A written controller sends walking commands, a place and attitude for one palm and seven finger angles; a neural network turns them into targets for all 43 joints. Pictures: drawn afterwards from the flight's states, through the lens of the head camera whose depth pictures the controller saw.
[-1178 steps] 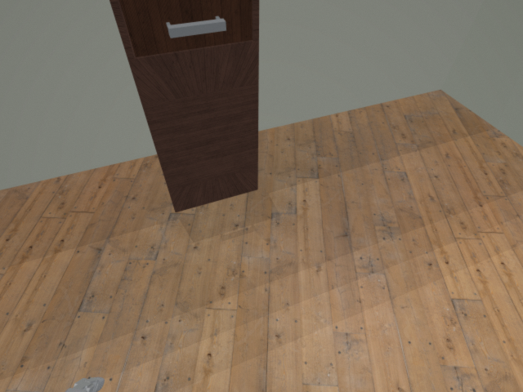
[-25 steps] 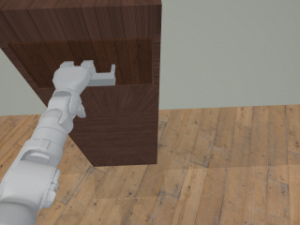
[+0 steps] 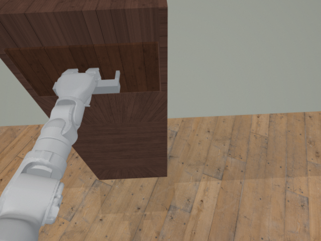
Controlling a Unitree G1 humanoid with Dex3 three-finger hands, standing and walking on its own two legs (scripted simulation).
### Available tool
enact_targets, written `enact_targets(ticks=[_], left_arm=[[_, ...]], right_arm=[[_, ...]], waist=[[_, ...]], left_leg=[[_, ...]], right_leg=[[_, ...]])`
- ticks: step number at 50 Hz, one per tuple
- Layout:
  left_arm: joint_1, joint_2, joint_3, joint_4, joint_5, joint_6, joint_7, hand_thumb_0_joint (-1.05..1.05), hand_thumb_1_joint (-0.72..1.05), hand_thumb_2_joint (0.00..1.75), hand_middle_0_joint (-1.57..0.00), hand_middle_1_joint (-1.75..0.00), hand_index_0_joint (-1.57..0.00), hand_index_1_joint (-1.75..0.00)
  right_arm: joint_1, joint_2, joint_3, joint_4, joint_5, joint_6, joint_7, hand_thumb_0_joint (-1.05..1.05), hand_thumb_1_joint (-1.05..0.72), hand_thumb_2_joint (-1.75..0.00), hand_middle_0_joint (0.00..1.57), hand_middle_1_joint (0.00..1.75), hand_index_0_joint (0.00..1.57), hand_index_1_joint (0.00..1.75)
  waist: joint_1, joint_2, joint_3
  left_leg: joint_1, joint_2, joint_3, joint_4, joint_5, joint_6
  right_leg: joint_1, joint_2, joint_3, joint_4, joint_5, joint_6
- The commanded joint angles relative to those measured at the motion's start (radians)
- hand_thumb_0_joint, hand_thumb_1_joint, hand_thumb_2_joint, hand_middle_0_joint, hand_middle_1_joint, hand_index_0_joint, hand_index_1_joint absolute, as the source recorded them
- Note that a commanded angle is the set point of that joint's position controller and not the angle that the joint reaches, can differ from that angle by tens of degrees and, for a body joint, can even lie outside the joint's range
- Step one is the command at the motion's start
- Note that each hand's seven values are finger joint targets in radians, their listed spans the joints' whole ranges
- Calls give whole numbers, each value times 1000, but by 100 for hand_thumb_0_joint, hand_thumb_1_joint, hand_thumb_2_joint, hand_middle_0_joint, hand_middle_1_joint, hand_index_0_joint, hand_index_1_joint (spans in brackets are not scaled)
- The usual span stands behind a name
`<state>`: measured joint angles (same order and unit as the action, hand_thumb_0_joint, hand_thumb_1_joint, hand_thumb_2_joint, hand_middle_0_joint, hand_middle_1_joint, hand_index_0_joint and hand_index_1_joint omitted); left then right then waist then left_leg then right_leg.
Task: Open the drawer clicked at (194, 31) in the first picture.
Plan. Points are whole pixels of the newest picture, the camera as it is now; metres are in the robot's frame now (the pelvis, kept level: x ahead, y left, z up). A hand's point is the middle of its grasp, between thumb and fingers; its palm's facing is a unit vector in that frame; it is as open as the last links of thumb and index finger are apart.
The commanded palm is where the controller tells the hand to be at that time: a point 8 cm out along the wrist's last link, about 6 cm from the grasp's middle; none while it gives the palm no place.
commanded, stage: pull the drawer open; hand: left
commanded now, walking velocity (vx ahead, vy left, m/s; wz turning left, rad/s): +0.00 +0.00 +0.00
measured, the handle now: (89, 81) +0.51 +0.20 +0.11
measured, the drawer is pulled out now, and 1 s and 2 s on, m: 0.00 0.11 0.22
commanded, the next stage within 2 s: none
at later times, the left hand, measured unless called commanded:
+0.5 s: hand (83, 106) +0.44 +0.20 +0.08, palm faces +0.03 -0.05 -1.00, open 5.8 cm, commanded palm +0.39 +0.22 +0.14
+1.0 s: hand (76, 134) +0.35 +0.20 +0.08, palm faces +0.03 -0.06 -1.00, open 5.8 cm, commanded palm +0.33 +0.21 +0.14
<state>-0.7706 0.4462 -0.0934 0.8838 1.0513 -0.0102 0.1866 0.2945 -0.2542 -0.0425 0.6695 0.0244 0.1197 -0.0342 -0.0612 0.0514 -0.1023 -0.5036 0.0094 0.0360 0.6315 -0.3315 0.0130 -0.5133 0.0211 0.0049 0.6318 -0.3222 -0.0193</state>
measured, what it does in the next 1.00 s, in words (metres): stands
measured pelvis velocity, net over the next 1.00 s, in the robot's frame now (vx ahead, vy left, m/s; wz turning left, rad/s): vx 0.01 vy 0.00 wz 0.02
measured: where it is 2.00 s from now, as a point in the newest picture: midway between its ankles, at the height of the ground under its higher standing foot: outside the picture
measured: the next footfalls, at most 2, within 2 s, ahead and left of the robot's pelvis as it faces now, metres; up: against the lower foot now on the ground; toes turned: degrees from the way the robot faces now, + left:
none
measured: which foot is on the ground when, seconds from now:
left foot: down 0.00-1.00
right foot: down 0.00-1.00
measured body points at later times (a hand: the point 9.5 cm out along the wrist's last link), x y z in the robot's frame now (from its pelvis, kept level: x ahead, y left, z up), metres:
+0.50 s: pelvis +0.01 +0.00 +0.00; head +0.05 -0.02 +0.45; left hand +0.43 +0.20 +0.14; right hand +0.10 -0.27 -0.12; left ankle -0.02 +0.11 -0.72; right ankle -0.01 -0.11 -0.72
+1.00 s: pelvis +0.01 +0.00 +0.01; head +0.02 -0.04 +0.46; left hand +0.35 +0.20 +0.14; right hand +0.20 -0.23 -0.10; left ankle -0.02 +0.11 -0.72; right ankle -0.01 -0.11 -0.72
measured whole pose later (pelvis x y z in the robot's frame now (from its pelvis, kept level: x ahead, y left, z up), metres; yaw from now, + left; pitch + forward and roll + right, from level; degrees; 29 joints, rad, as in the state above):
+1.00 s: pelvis +0.01 +0.00 +0.01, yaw +1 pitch +5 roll +1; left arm -0.28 0.40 -0.19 0.27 0.98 0.08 0.12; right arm 0.12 -0.24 -0.01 0.63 0.03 0.11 -0.03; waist 0.05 0.07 -0.08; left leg -0.32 -0.01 0.02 0.55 -0.32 0.01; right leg -0.34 0.01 -0.01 0.57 -0.33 -0.02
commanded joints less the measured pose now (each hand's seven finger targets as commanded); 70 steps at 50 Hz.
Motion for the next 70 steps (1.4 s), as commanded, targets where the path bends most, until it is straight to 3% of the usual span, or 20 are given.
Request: enact_targets(ticks=[1,3,5,17,20,22,27,29,32,40,42,46,47,53,56,57,60,62,64,70], left_arm=[[-473,278,90,-189,-11,4,24,0,90,90,-40,-135,-40,-135],[-472,327,128,-193,-4,-6,26,0,90,90,-40,-135,-40,-135],[-448,292,108,-191,-7,-8,25,0,90,90,-40,-135,-40,-135],[-180,320,166,-306,-35,4,7,0,90,90,-40,-135,-40,-135],[-112,294,154,-403,-45,19,4,0,90,90,-40,-135,-40,-135],[-41,289,164,-420,-56,39,-3,0,90,90,-40,-135,-40,-135],[7,272,152,-565,-63,68,-9,0,90,90,-40,-135,-40,-135],[35,220,107,-617,-66,82,-13,0,90,90,-40,-135,-40,-135],[65,221,113,-649,-69,98,-20,0,90,90,-40,-135,-40,-135],[133,133,39,-787,-74,104,-29,0,90,90,-40,-135,-40,-135],[144,165,66,-813,-76,101,-29,0,90,90,-40,-135,-40,-135],[140,123,27,-815,-74,99,-31,0,90,90,-40,-135,-40,-135],[134,157,52,-822,-74,95,-30,0,90,90,-40,-135,-40,-135],[174,107,8,-881,-71,85,-32,0,90,90,-40,-135,-40,-135],[184,100,6,-884,-75,81,-34,0,90,90,-40,-135,-40,-135],[208,145,46,-901,-80,76,-34,0,90,90,-40,-135,-40,-135],[242,98,14,-919,-84,71,-38,0,90,90,-40,-135,-40,-135],[290,163,72,-943,-88,64,-36,0,90,90,-40,-135,-40,-135],[341,115,46,-965,-90,62,-36,0,90,90,-40,-135,-40,-135],[447,124,71,-1028,-91,61,-26,0,90,90,-40,-135,-40,-135]], right_arm=[[40,-142,-48,-91,3,-31,-19,0,-90,-90,20,30,20,30],[42,-142,-49,-89,1,-32,-21,0,-90,-90,20,30,20,30],[39,-138,-49,-94,0,-33,-20,0,-90,-90,20,30,20,30],[-16,-146,-51,-141,10,-26,-12,0,-90,-90,20,30,20,30],[-32,-142,-51,-151,12,-27,-5,0,-90,-90,20,30,20,30],[-48,-145,-49,-157,15,-25,-1,0,-90,-90,20,30,20,30],[-89,-141,-46,-162,17,-27,1,0,-90,-90,20,30,20,30],[-108,-132,-41,-167,18,-30,5,0,-90,-90,20,30,20,30],[-131,-134,-38,-162,17,-29,2,0,-90,-90,20,30,20,30],[-205,-105,-22,-171,14,-40,0,0,-90,-90,20,30,20,30],[-218,-111,-20,-168,10,-40,-1,0,-90,-90,20,30,20,30],[-246,-97,-9,-166,11,-45,-8,0,-90,-90,20,30,20,30],[-247,-102,-9,-163,9,-46,-10,0,-90,-90,20,30,20,30],[-275,-85,-3,-174,5,-58,-8,0,-90,-90,20,30,20,30],[-275,-86,-1,-170,3,-60,-10,0,-90,-90,20,30,20,30],[-278,-92,-4,-170,4,-64,-10,0,-90,-90,20,30,20,30],[-287,-85,1,-176,3,-67,-8,0,-90,-90,20,30,20,30],[-290,-93,-3,-177,1,-73,-9,0,-90,-90,20,30,20,30],[-297,-80,-1,-183,0,-77,-4,0,-90,-90,20,30,20,30],[-314,-81,0,-189,-1,-84,2,0,-90,-90,20,30,20,30]], waist=[[-7,-42,-362],[2,-37,-389],[1,-36,-367],[62,-71,-384],[76,-35,-389],[78,-68,-365],[83,-40,-357],[85,-21,-348],[82,-56,-321],[95,-33,-299],[99,-49,-300],[91,-55,-237],[93,-62,-235],[107,-27,-260],[105,-54,-240],[113,-57,-249],[114,-60,-231],[127,-60,-244],[131,-46,-242],[141,-61,-206]], left_leg=[[165,-36,14,-36,356,38],[162,-37,13,-33,365,39],[162,-37,17,-33,375,38],[158,-34,26,-56,427,37],[196,-30,24,-60,490,35],[197,-27,23,-66,495,35],[248,-24,19,-76,535,31],[274,-23,14,-75,564,30],[286,-23,10,-80,552,28],[332,-27,-1,-88,546,22],[337,-28,0,-89,543,20],[320,-35,0,-104,447,19],[318,-35,0,-107,426,18],[330,-42,-4,-109,421,16],[322,-42,-5,-114,405,16],[326,-40,-2,-111,408,17],[310,-44,-2,-120,383,17],[315,-42,0,-119,386,17],[310,-45,0,-119,409,18],[292,-46,3,-129,383,16]], right_leg=[[193,14,0,-64,376,-8],[218,12,6,-58,392,-8],[210,14,1,-59,402,-9],[309,12,7,-66,469,-9],[307,15,0,-59,502,-11],[316,16,-1,-71,500,-11],[315,17,-5,-76,497,-12],[298,17,-10,-75,496,-12],[295,19,-12,-86,478,-12],[283,14,-16,-91,453,-14],[300,12,-11,-96,458,-15],[270,10,-16,-109,398,-13],[280,9,-11,-117,382,-15],[291,6,-11,-112,372,-18],[286,6,-16,-114,366,-16],[301,5,-6,-119,371,-17],[298,3,-10,-118,359,-13],[320,2,0,-122,363,-14],[325,1,-6,-112,387,-15],[322,1,-3,-118,368,-11]])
